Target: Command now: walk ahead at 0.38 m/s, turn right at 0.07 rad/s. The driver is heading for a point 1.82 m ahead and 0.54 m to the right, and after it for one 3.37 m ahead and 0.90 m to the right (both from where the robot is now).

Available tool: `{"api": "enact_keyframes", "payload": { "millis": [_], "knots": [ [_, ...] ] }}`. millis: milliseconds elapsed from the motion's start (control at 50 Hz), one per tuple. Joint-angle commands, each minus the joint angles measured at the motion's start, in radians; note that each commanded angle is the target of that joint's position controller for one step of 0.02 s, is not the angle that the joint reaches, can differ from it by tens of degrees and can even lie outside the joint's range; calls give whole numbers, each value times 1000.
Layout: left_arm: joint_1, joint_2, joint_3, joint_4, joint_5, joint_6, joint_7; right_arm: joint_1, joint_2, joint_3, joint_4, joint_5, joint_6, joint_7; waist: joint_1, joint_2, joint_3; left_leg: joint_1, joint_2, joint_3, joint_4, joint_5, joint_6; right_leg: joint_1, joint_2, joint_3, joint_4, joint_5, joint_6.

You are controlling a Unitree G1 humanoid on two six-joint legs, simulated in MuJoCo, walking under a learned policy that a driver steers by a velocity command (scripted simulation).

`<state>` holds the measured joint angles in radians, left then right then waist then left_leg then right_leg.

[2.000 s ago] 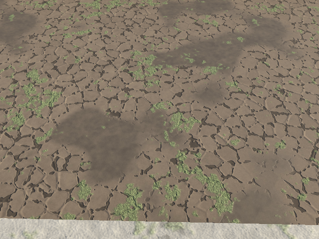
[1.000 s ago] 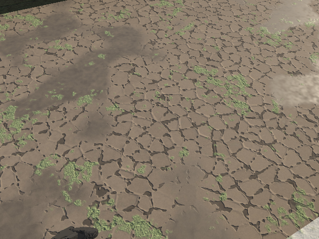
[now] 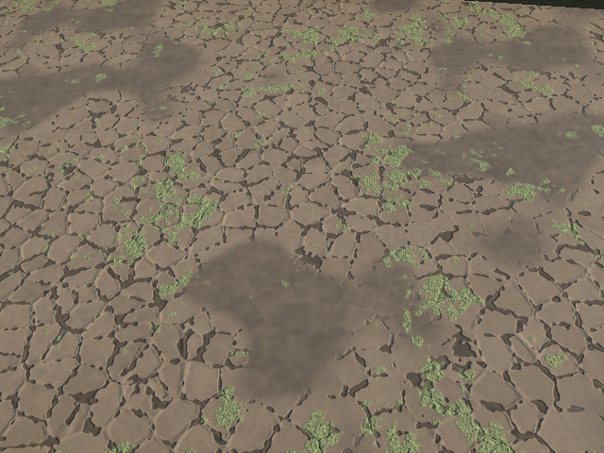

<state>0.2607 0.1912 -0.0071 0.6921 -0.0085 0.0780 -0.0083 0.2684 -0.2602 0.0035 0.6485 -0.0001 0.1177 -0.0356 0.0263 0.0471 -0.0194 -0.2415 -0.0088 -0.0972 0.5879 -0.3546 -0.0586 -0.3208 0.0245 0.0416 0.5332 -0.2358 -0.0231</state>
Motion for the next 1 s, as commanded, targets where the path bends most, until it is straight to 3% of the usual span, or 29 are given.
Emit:
{"api": "enact_keyframes", "payload": {
  "millis": [20, 40, 60, 80, 100, 180, 240, 280, 300, 320, 340, 360, 380, 400, 420, 440, 480, 520, 560, 600, 620, 640, 660, 680, 720, 760, 780, 820, 1000],
  "knots": [
    [-63, 144, 60, -74, -21, 12, 11, -31, -13, 3, -85, -27, -40, -10, -36, -188, 9, 168, -9, 74, -164, 75, 76, -128, -82, 244, -107, -297, -81],
    [-131, 85, 50, -124, -37, -6, 15, 36, -90, -19, -67, -39, -60, -6, -70, 13, -4, 244, 96, -46, -115, 49, 104, -273, 18, 119, 71, -209, -45],
    [-214, 66, 34, -183, -27, -26, 17, 62, -184, -54, -55, -24, -73, 0, -134, 203, 11, 168, 208, -205, -242, -154, 146, -370, 77, -3, 191, -167, -21],
    [-289, 106, 44, -216, -11, -35, 12, 53, -194, -61, -57, -24, -82, -2, -151, 171, 88, 124, 297, -292, -305, -217, 187, -458, 31, 20, 297, -169, -13],
    [-305, 112, 52, -226, -4, -42, 6, 33, -161, -53, -65, -34, -92, -4, -140, 114, 98, 110, 314, -303, -294, -168, 210, -482, 11, 55, 361, -144, -9],
    [-229, 121, 61, -220, 4, -34, -22, -37, -109, -46, -61, -33, -137, 6, -73, 118, 57, 89, 259, -102, -203, 165, 188, -399, -21, -2, 441, -81, -10],
    [-220, 128, 60, -236, 16, -14, -45, -76, -128, -58, -51, -27, -161, 5, -35, 116, 63, -31, 228, 68, -133, 515, 148, -208, -15, -54, 319, -38, -23],
    [-121, 128, 64, -198, 14, -6, -50, -96, -153, -69, -53, -20, -165, 0, 3, 138, -16, -54, 202, 137, -27, 668, 119, 16, 36, -121, 250, -29, -54],
    [-18, 123, 64, -162, 18, -3, -39, -130, -157, -68, -59, -21, -154, -9, 70, 99, -50, -80, 168, 186, 111, 801, 92, 176, 70, -127, 153, 2, -83],
    [148, 120, 68, -113, 25, -10, -27, -134, -143, -65, -61, -39, -130, -15, 130, 12, -82, -181, 98, 229, 388, 710, 58, 317, 56, -41, 133, 90, -141],
    [150, 179, 66, -109, 21, -14, -19, -187, -51, -47, -119, -51, -100, -10, 122, -291, -81, -450, -78, 211, 771, -57, 19, 375, -86, 165, 225, 653, -238],
    [47, 233, 79, -138, 6, -11, -10, -201, -21, -38, -181, -64, -93, -17, 96, -382, -186, -593, -138, 64, 887, -232, -28, 359, -178, 457, 117, 687, -338],
    [-51, 216, 78, -184, 8, -16, 8, -196, -59, -42, -173, -61, -103, -14, 62, -243, -181, -601, -83, 13, 882, -169, -52, 268, -216, 475, 70, 580, -333],
    [-135, 191, 66, -209, 18, -17, 19, -200, -72, -42, -166, -56, -109, -11, 31, -188, -139, -568, -68, 19, 848, -132, -59, 138, -192, 460, 67, 542, -304],
    [-208, 170, 55, -226, 15, -23, 23, -186, -75, -37, -164, -48, -112, -16, -10, -170, -106, -497, -44, 27, 772, -88, -65, 12, -152, 404, 64, 538, -263],
    [-249, 143, 38, -235, 10, -34, 26, -189, -61, -29, -178, -57, -96, -19, -30, -172, -115, -382, -38, 36, 670, -65, -63, -89, -101, 357, 34, 491, -221],
    [-273, 162, 31, -226, 27, -51, 24, -183, -55, -24, -177, -53, -68, -24, -45, -168, -146, -237, -56, 55, 570, -52, -55, -151, -62, 368, -5, 452, -195],
    [-267, 182, 36, -220, 26, -61, 18, -173, -54, -17, -166, -47, -66, -25, -33, -155, -196, -146, -43, 42, 395, -32, -30, -75, -43, 401, -27, 417, -163],
    [-292, 188, 45, -219, -1, -49, 20, -189, -46, -15, -160, -26, -82, -3, -38, -109, -209, -29, -40, 31, 280, 47, 8, -67, -59, 452, -47, 232, -146],
    [-330, 165, 42, -224, -17, -27, 27, -156, 6, -1, -134, -33, -96, 11, -67, -38, -158, 199, -5, 47, 84, 179, 65, -201, -34, 412, 3, 125, -100],
    [-277, 133, 33, -222, -26, -28, 28, -160, -29, -12, -136, -51, -96, 17, -42, 90, -167, 333, 55, 9, 88, 311, 125, -295, 60, 298, 112, 64, -43],
    [-251, 94, 17, -231, -36, -38, 24, -203, -53, -25, -153, -57, -96, 22, -50, 245, -182, 355, 167, -140, 28, 260, 201, -367, 117, 179, 203, -14, -24],
    [-314, 100, 17, -243, -18, -50, 20, -222, -62, -27, -165, -54, -95, 21, -86, 267, -112, 256, 249, -280, -88, 167, 244, -395, 114, 143, 238, -57, -17],
    [-368, 116, 25, -248, -4, -60, 15, -247, -53, -21, -175, -40, -101, 18, -91, 177, -61, 122, 275, -327, -156, 75, 250, -301, 75, 125, 232, -21, -1],
    [-341, 94, 19, -233, -2, -61, -8, -343, -28, -6, -180, -9, -111, 19, -23, 48, -30, -88, 183, -190, -171, 26, 168, 4, 34, 82, 92, 61, 1],
    [-308, 85, 12, -213, 0, -46, -18, -353, -14, -2, -164, -4, -118, 29, 14, -7, -55, -81, 65, 4, -88, 81, 97, 121, 25, 125, 7, 35, -30],
    [-298, 105, 11, -208, 3, -36, -14, -344, -1, -4, -159, -5, -114, 31, 18, -81, -52, -47, 21, 80, -3, 123, 73, 106, -4, 203, -70, -14, -36],
    [-340, 137, 10, -221, -5, -20, -4, -305, -6, -10, -148, 0, -107, 37, 9, -179, -8, -64, 4, 125, 26, 97, 47, 89, -47, 334, -170, -33, -16],
    [-410, 120, -7, -230, -3, -14, 11, -323, -9, -29, -108, 12, -98, 42, 11, -111, -84, 29, 16, 114, -56, 107, 35, 186, -32, 346, -225, 72, 26]
  ]
}}
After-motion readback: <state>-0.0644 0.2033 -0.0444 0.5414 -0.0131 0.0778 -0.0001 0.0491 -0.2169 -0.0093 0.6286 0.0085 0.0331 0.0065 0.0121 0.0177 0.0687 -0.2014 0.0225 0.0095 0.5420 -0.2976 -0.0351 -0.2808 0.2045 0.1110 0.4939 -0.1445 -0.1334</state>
